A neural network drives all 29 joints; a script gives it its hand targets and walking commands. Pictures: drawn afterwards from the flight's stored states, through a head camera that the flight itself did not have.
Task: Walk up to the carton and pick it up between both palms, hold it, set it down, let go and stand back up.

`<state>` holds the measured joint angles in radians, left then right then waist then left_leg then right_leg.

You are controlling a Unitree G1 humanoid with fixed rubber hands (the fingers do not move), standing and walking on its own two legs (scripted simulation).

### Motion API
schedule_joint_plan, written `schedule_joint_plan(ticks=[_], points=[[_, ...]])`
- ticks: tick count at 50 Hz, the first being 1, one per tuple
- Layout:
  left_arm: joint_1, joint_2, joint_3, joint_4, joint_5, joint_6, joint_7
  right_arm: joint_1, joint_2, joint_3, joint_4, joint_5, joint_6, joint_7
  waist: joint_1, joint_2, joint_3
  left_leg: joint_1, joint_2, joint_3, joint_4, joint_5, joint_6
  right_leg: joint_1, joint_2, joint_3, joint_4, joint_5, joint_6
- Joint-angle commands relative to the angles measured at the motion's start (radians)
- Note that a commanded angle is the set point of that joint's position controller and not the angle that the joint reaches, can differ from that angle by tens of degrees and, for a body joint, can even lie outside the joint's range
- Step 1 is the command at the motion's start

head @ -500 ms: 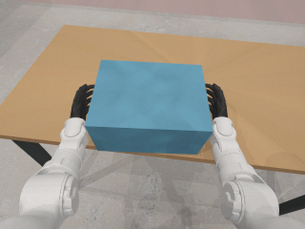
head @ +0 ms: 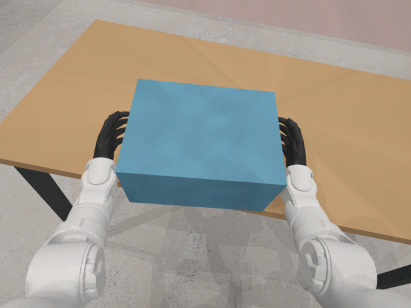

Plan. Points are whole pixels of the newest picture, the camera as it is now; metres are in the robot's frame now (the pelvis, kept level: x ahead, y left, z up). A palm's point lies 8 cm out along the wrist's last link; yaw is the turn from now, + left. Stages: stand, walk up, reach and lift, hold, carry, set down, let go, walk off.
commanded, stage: reach and lift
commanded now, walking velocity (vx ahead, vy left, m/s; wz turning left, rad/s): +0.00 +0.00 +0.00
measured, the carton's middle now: (202, 147) +0.42 +0.02 +0.04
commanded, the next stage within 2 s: hold in 1.66 s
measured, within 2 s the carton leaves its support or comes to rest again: neither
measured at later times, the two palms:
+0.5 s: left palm (101, 136) +0.37 +0.20 +0.12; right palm (309, 156) +0.37 -0.18 +0.11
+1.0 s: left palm (95, 141) +0.34 +0.20 +0.15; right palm (323, 167) +0.33 -0.18 +0.13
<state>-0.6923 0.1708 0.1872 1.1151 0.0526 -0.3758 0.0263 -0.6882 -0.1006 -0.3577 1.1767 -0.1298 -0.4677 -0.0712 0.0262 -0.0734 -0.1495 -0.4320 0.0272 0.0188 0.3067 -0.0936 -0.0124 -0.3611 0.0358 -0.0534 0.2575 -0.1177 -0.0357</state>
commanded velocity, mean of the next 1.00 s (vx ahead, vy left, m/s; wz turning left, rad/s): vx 0.00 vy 0.00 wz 0.00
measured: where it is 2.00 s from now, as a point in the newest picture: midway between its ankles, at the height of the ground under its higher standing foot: outside the picture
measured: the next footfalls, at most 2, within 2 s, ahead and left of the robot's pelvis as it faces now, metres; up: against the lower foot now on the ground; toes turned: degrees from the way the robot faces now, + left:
none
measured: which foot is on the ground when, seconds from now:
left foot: down 0.00-1.00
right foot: down 0.00-1.00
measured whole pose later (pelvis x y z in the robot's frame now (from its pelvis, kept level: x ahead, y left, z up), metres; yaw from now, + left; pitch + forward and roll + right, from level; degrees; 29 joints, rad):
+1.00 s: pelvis -0.01 +0.00 +0.00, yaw +0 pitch -2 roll +0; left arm -0.43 0.10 0.21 0.19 0.11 0.50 -0.03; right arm -0.43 -0.11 -0.12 0.40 0.13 0.28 -0.11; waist -0.03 -0.04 -0.06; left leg -0.15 0.01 0.02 0.29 -0.11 0.00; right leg -0.11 0.01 -0.05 0.30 -0.16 -0.02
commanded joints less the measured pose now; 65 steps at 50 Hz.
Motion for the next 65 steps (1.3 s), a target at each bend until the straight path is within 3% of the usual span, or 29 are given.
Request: schedule_joint_plan(ticks=[1, 9, 13, 17, 23, 30, 34, 39, 45, 52, 57, 65], points=[[-0.714, -0.636, -0.37, -0.354, -0.002, -0.043, -0.078, -0.609, 0.508, 0.429, -0.225, 0.002, -0.014, 0.151, -0.026, 0.192, -0.668, 0.436, -0.032, 0.036, 0.094, 0.444, -0.089, 0.179, -0.022, -0.005, 0.006, 0.304, 0.025], [-0.643, -0.698, -0.469, -0.527, -0.091, 0.046, -0.091, -0.586, 0.595, 0.684, -0.543, 0.169, 0.124, 0.132, -0.025, 0.087, -0.62, 0.383, -0.048, -0.031, 0.088, 0.429, -0.038, 0.314, -0.025, 0.043, 0.063, 0.441, 0.065], [-0.571, -0.691, -0.495, -0.656, -0.127, 0.166, -0.105, -0.558, 0.594, 0.781, -0.724, 0.258, 0.234, 0.114, -0.012, 0.013, -0.516, 0.393, -0.054, -0.046, 0.072, 0.388, -0.007, 0.338, -0.022, 0.063, 0.064, 0.428, 0.08], [-0.49, -0.67, -0.504, -0.813, -0.137, 0.338, -0.116, -0.528, 0.562, 0.826, -0.878, 0.34, 0.365, 0.087, -0.006, -0.017, -0.405, 0.439, -0.057, -0.046, 0.055, 0.369, 0.002, 0.333, -0.013, 0.073, 0.038, 0.373, 0.081], [-0.398, -0.628, -0.486, -1.022, -0.113, 0.569, -0.134, -0.48, 0.499, 0.796, -1.005, 0.38, 0.515, 0.055, -0.021, 0.032, -0.302, 0.519, -0.054, -0.042, 0.044, 0.4, -0.023, 0.314, 0.004, 0.067, -0.002, 0.309, 0.06], [-0.319, -0.555, -0.48, -1.21, -0.07, 0.715, -0.159, -0.381, 0.426, 0.718, -1.07, 0.391, 0.602, 0.068, -0.078, 0.142, -0.274, 0.59, -0.062, -0.042, 0.051, 0.419, -0.062, 0.303, 0.015, 0.034, -0.014, 0.315, 0.05], [-0.263, -0.522, -0.474, -1.272, -0.054, 0.788, -0.174, -0.348, 0.396, 0.69, -1.111, 0.395, 0.651, 0.082, -0.098, 0.17, -0.245, 0.583, -0.062, -0.039, 0.041, 0.379, -0.068, 0.297, 0.013, 0.019, -0.02, 0.285, 0.047], [-0.322, -0.528, -0.476, -1.257, -0.06, 0.819, -0.184, -0.425, 0.409, 0.674, -1.154, 0.377, 0.673, 0.106, -0.094, 0.165, -0.235, 0.533, -0.059, -0.037, 0.005, 0.227, -0.051, 0.266, 0.001, 0.003, -0.02, 0.203, 0.049], [-0.379, -0.559, -0.461, -1.154, -0.065, 0.817, -0.177, -0.539, 0.456, 0.676, -1.138, 0.34, 0.663, 0.139, -0.05, 0.107, -0.251, 0.479, -0.048, -0.024, -0.04, 0.038, 0.004, 0.221, -0.013, 0.003, -0.026, 0.064, 0.05], [-0.406, -0.54, -0.337, -1.015, -0.033, 0.838, -0.207, -0.615, 0.484, 0.645, -1.027, 0.298, 0.659, 0.142, -0.014, 0.032, -0.256, 0.433, -0.046, 0.013, -0.057, 0.002, 0.047, 0.271, -0.026, 0.025, -0.035, 0.002, 0.06], [-0.456, -0.553, -0.338, -1.012, -0.04, 0.83, -0.221, -0.647, 0.51, 0.64, -1.014, 0.295, 0.641, 0.121, -0.037, 0.033, -0.311, 0.451, -0.055, 0.017, -0.039, 0.058, 0.043, 0.337, -0.027, 0.03, -0.019, 0.113, 0.07], [-0.451, -0.563, -0.367, -1.057, -0.023, 0.832, -0.229, -0.582, 0.481, 0.623, -0.992, 0.313, 0.645, 0.099, -0.093, 0.103, -0.274, 0.53, -0.063, -0.002, -0.007, 0.18, -0.008, 0.35, -0.01, 0.006, -0.009, 0.215, 0.067]])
